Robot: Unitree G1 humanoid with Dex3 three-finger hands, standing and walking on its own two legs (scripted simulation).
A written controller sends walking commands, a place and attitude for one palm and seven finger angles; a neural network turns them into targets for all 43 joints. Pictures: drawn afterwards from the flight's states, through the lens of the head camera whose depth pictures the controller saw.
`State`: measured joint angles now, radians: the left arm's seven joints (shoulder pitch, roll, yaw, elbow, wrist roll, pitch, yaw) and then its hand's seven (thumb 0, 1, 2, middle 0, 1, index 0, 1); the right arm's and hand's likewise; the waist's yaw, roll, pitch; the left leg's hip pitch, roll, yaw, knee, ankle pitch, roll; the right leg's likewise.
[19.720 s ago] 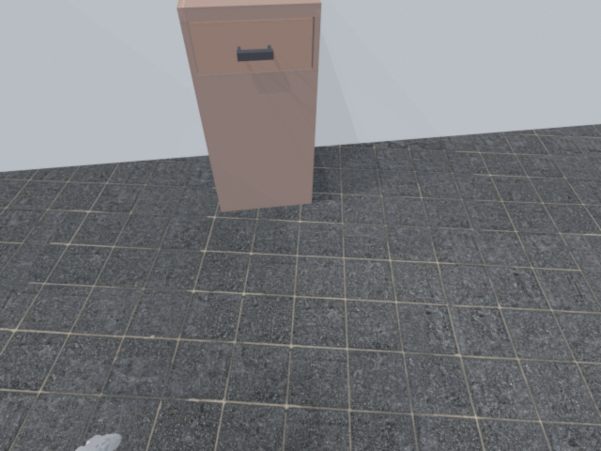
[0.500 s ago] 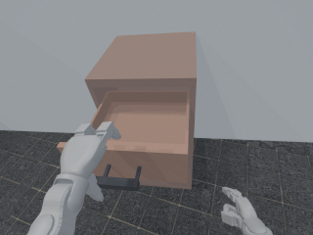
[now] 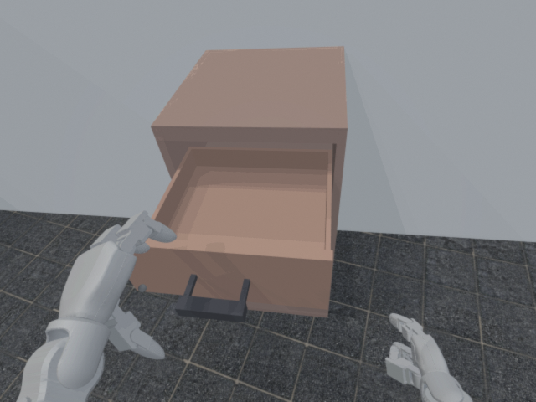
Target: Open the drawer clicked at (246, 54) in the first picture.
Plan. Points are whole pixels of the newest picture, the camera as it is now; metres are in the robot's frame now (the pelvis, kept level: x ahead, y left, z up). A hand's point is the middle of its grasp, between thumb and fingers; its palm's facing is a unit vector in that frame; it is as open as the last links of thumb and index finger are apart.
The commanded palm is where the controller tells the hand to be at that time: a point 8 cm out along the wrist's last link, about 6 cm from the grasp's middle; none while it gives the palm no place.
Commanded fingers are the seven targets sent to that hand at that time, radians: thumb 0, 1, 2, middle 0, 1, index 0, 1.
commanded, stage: draw the hand back to the body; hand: left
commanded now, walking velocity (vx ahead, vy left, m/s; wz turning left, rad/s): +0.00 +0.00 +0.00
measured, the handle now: (215, 295) +0.29 +0.15 -0.02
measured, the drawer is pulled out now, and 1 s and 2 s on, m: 0.30 0.30 0.30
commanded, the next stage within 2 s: step back with the hand held close in 0.94 s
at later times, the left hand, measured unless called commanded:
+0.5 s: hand (114, 267) +0.22 +0.22 +0.16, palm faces +0.34 -0.87 -0.37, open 10.7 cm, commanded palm +0.16 +0.27 +0.18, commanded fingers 0.00 0.51 0.74 -0.23 -0.55 -0.23 -0.55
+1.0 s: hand (101, 274) +0.21 +0.24 +0.16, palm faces +0.42 -0.82 -0.39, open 7.5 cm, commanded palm +0.16 +0.28 +0.18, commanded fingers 0.00 0.90 0.90 -0.20 -0.30 -0.20 -0.30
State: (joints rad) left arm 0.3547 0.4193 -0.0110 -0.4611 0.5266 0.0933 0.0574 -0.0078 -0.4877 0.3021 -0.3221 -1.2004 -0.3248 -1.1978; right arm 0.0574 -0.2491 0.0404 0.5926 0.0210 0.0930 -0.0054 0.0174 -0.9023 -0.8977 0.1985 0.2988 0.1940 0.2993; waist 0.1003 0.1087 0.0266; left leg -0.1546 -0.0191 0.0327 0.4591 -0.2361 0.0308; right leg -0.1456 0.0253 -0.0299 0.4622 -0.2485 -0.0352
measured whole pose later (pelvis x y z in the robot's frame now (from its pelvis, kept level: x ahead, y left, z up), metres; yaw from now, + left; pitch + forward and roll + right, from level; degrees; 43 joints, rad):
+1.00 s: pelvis +0.03 -0.01 +0.00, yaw +2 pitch -3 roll +0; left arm 0.55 0.33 0.27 -0.49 -0.08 -0.08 0.12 0.01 0.86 0.89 -0.22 -0.32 -0.21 -0.32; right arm 0.17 -0.21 0.03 0.62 0.02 -0.09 -0.07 0.02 -0.90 -0.90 0.20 0.30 0.20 0.30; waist 0.06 0.06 0.01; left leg -0.12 -0.02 0.00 0.45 -0.28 0.02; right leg -0.09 0.03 -0.06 0.43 -0.29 -0.04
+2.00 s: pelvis -0.07 +0.01 -0.01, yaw +0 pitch +3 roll -2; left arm 0.63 0.42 0.40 -0.64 -0.05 -0.21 0.16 0.01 0.89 0.90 -0.21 -0.30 -0.21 -0.30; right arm 0.19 -0.17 0.02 0.59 -0.01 -0.11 -0.05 0.02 -0.90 -0.90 0.20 0.30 0.20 0.30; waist 0.01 -0.03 0.01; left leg -0.45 0.00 0.02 0.54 -0.15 0.05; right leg -0.31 0.02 0.00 0.68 -0.42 0.01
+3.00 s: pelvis -0.31 -0.06 -0.01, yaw +4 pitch -1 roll +1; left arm 0.64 0.40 0.36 -0.57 -0.02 -0.18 0.17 0.01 0.89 0.90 -0.21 -0.30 -0.21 -0.30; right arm 0.29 -0.18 0.01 0.64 0.01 -0.11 -0.05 0.02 -0.90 -0.90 0.20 0.30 0.20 0.30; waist -0.05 -0.04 -0.03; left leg -0.29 0.01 0.03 0.54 -0.25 0.03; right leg -0.45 0.01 -0.07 0.94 -0.41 0.00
